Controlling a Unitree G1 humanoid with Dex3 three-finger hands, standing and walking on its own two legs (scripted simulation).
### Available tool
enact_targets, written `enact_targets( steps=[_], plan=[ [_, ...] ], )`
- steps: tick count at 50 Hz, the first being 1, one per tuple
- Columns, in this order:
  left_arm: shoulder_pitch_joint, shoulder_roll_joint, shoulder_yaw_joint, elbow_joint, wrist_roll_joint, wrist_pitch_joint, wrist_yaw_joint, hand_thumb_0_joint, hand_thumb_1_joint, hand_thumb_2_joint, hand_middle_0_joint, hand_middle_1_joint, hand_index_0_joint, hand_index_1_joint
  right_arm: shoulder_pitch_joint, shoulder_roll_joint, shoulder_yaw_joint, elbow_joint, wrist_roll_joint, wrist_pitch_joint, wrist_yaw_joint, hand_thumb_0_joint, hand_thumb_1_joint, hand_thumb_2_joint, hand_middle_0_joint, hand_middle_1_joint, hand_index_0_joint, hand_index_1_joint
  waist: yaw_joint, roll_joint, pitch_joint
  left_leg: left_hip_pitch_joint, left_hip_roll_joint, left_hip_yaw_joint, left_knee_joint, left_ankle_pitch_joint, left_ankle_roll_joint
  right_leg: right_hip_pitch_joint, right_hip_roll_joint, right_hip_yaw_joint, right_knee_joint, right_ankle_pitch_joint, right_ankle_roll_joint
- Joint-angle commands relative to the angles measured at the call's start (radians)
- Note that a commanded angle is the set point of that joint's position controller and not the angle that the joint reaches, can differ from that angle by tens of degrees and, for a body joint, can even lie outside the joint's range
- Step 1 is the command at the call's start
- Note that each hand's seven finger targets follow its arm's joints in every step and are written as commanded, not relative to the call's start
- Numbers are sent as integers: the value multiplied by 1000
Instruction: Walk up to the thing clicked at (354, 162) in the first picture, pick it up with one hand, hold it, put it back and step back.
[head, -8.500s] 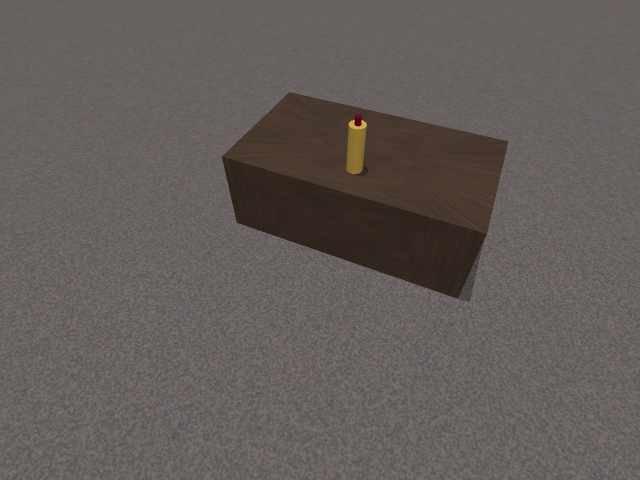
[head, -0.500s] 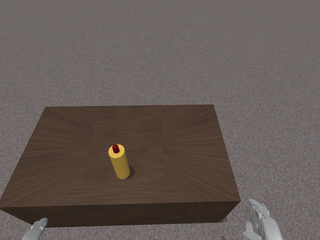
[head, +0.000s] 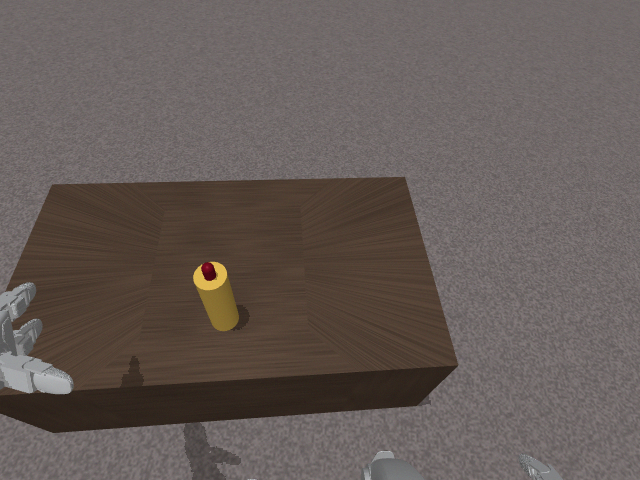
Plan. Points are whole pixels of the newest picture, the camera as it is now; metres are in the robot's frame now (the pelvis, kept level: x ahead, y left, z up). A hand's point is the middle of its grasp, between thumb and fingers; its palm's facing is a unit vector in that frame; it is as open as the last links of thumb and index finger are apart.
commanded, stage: go down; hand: left
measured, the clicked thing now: (216, 294) +0.50 +0.17 -0.25
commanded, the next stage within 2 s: approach in 1.24 s
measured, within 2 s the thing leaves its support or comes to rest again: neither
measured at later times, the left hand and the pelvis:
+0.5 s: hand (32, 290) +0.39 +0.35 +0.01, palm faces +0.14 -0.98 -0.12, open 17.4 cm; pelvis -0.02 +0.00 -0.02, yaw -1 degrees
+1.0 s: hand (30, 266) +0.42 +0.36 +0.01, palm faces +0.14 -0.99 -0.09, open 17.5 cm; pelvis -0.01 +0.01 -0.03, yaw -1 degrees
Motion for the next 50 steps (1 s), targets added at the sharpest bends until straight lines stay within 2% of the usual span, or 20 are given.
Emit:
enact_targets(
  steps=[1,3,7,10,11,15,16,19,24,25,27,28,33,35,36,40,42,44,48,50],
  plan=[
    [-359,377,101,-98,-11,-164,-36,0,-609,12,-93,-43,-84,-48,62,-175,-57,-107,-6,-36,-10,0,-882,-892,201,300,200,300,9,112,-289,53,-20,-4,-156,307,5,216,36,26,-66,157,-44],
    [-397,416,123,-56,-10,-195,-41,0,-601,17,-90,-38,-80,-44,74,-186,-55,-108,-7,-27,-9,0,-877,-891,201,300,200,300,9,107,-304,39,-18,-7,-160,271,6,214,37,26,-63,132,-44],
    [-427,451,148,50,-11,-240,-64,0,-561,34,-83,-32,-72,-39,107,-201,-44,-95,-15,-8,-9,0,-874,-891,200,300,200,300,9,133,-323,52,-11,-13,-147,341,-5,184,36,21,-48,174,-49],
    [-477,477,152,96,-11,-267,-76,0,-563,22,-83,-26,-75,-30,110,-203,-37,-98,-18,0,-7,0,-869,-889,200,300,200,300,-3,116,-302,13,-12,-8,-145,263,3,171,36,27,-54,121,-47],
    [-514,507,165,90,-12,-279,-79,0,-563,19,-85,-33,-79,-35,113,-201,-33,-92,-19,3,-7,0,-868,-889,201,300,200,300,-1,127,-307,-8,-16,-6,-136,239,4,165,35,30,-56,103,-46],
    [-554,520,167,147,-17,-308,-97,0,-519,22,-81,-28,-74,-30,109,-204,-21,-108,-21,11,-5,0,-864,-888,200,300,200,300,-16,100,-293,-79,-20,4,-126,165,17,167,32,40,-59,59,-41],
    [-549,536,181,162,-17,-313,-97,0,-526,23,-80,-27,-74,-29,118,-208,-20,-102,-21,13,-4,0,-867,-889,201,300,200,300,-13,106,-317,-62,-17,-1,-122,194,12,165,32,36,-46,78,-43],
    [-604,553,175,163,-17,-328,-116,0,-537,22,-83,-25,-75,-29,128,-216,-17,-98,-26,20,-3,0,-869,-890,200,300,200,300,-27,152,-360,-6,-10,-10,-102,281,0,119,33,29,-26,132,-49],
    [-652,592,190,172,-21,-348,-122,0,-546,25,-82,-24,-73,-29,128,-212,-7,-100,-29,29,-4,0,-868,-890,200,300,200,300,-36,142,-383,-53,-16,4,-79,241,10,149,29,47,-27,121,-46],
    [-674,579,179,162,-22,-350,-125,0,-541,30,-78,-23,-68,-30,137,-217,-12,-94,-29,32,-6,0,-873,-891,200,300,200,300,-42,160,-401,-25,-14,0,-73,267,7,125,31,42,-21,137,-48],
    [-659,593,191,186,-23,-350,-129,0,-526,35,-76,-21,-64,-28,138,-218,-5,-91,-32,36,-5,0,-869,-890,200,300,200,300,-34,174,-395,-16,-13,-6,-69,291,2,100,31,34,-16,140,-50],
    [-673,587,180,187,-25,-351,-131,0,-538,35,-77,-27,-66,-34,135,-223,-9,-91,-29,37,-7,0,-868,-890,200,300,200,300,-39,187,-379,-5,-8,-15,-76,276,-1,66,37,26,-12,120,-53],
    [-678,624,212,194,-29,-359,-138,0,-523,40,-73,-20,-61,-28,144,-222,2,-91,-33,46,-2,0,-873,-891,200,300,200,300,-33,190,-424,17,-2,-29,-53,373,-9,58,38,16,10,161,-56],
    [-693,616,197,191,-27,-360,-144,0,-513,41,-72,-19,-60,-27,145,-220,2,-96,-34,50,-2,0,-872,-891,200,299,200,299,-39,175,-407,-2,-4,-25,-49,348,-5,53,39,21,5,150,-55],
    [-683,617,211,214,-32,-362,-146,0,-534,42,-72,-22,-61,-30,145,-223,0,-90,-33,53,-3,0,-872,-892,200,300,200,300,-41,186,-412,0,-2,-30,-47,358,-9,43,40,17,13,155,-56],
    [-698,638,220,196,-34,-367,-152,0,-535,35,-75,-18,-62,-27,150,-225,5,-91,-36,56,0,0,-877,-892,200,299,200,299,-36,192,-443,11,-1,-34,-33,406,-10,42,39,15,24,179,-57],
    [-686,624,212,202,-36,-366,-155,0,-531,41,-72,-21,-60,-30,144,-224,4,-98,-34,57,-2,0,-872,-891,200,300,200,300,-40,180,-429,1,-4,-27,-31,379,-5,42,39,20,22,171,-56],
    [-712,646,226,186,-38,-372,-153,0,-552,35,-75,-21,-63,-31,143,-222,5,-98,-33,60,-3,0,-880,-893,200,300,200,300,-41,171,-422,-41,-7,-27,-36,324,-2,54,38,26,21,143,-55],
    [-708,642,223,185,-41,-375,-162,0,-550,45,-70,-22,-56,-33,149,-222,7,-94,-34,64,-2,0,-881,-894,200,300,200,300,-44,198,-453,23,0,-38,-20,416,-10,18,41,16,34,183,-56],
    [-717,654,237,185,-45,-377,-164,0,-544,45,-68,-20,-54,-31,154,-222,9,-92,-35,64,-1,0,-881,-895,200,300,200,300,-43,191,-450,-4,-4,-34,-10,417,-6,35,39,18,40,194,-56]
  ],
)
